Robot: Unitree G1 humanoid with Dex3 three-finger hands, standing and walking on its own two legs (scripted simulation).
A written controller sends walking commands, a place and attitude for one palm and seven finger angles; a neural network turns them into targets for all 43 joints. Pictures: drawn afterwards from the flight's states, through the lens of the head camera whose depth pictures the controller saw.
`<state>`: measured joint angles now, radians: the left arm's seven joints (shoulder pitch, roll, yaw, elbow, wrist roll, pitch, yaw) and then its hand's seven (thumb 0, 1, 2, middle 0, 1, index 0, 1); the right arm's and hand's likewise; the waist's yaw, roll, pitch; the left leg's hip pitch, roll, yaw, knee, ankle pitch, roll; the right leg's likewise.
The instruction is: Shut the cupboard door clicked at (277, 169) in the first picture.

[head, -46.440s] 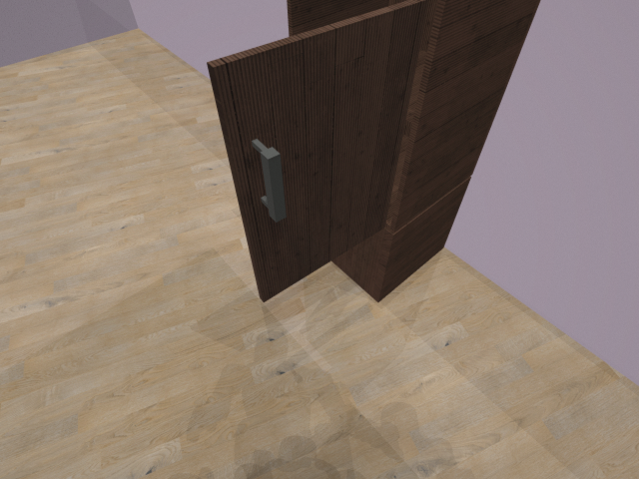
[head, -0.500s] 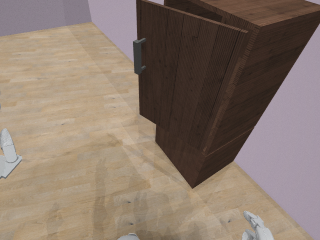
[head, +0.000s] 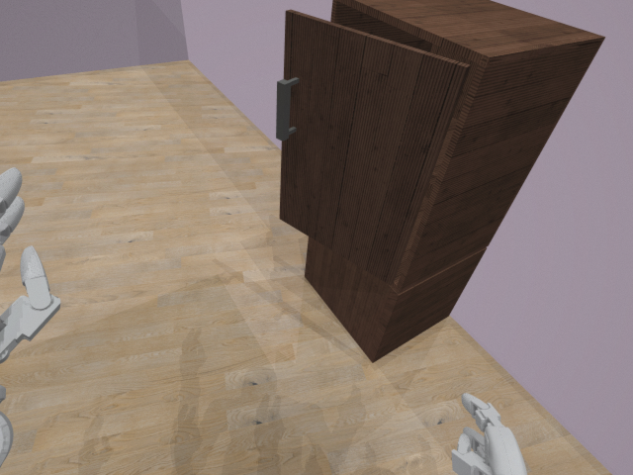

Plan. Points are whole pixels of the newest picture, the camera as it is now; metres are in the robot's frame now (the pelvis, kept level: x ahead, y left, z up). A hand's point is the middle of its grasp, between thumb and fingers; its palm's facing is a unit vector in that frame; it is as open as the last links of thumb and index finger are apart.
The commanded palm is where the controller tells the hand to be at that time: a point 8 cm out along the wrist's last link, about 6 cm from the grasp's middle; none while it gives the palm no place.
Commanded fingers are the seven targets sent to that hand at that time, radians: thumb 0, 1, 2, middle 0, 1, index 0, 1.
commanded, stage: stop stepping back and stand still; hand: left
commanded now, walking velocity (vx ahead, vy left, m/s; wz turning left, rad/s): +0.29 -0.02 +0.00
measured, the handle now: (288, 109) +0.90 +0.14 +0.06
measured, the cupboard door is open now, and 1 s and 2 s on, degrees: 19 19 19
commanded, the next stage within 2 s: let the arm hang, fingers relaxed in 1.06 s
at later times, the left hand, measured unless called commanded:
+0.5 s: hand out of the picture +0.12 +0.26 +0.19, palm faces +0.25 -0.88 -0.41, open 7.4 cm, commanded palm +0.07 +0.32 +0.19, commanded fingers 0.00 0.90 0.90 -0.20 -0.30 -0.20 -0.30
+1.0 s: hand out of the picture +0.13 +0.30 +0.18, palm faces +0.38 -0.82 -0.43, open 7.4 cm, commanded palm +0.07 +0.35 +0.19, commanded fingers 0.00 0.90 0.90 -0.20 -0.30 -0.20 -0.30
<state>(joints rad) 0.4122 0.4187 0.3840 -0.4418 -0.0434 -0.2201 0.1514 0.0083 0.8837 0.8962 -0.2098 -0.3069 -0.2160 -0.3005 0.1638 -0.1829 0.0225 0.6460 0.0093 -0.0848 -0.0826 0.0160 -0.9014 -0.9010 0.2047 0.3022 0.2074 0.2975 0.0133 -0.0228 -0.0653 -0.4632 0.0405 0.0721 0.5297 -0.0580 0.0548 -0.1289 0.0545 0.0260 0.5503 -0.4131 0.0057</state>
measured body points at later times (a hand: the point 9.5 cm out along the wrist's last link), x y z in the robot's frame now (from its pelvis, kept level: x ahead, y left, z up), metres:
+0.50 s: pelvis -0.10 +0.04 +0.03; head -0.11 +0.08 +0.47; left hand +0.10 +0.31 +0.21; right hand +0.00 -0.18 -0.06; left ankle +0.03 +0.11 -0.72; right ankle -0.14 -0.02 -0.68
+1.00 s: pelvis -0.09 +0.06 +0.00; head -0.08 +0.08 +0.45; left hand +0.10 +0.34 +0.21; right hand +0.06 -0.20 -0.07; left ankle -0.04 +0.19 -0.72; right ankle -0.16 -0.02 -0.71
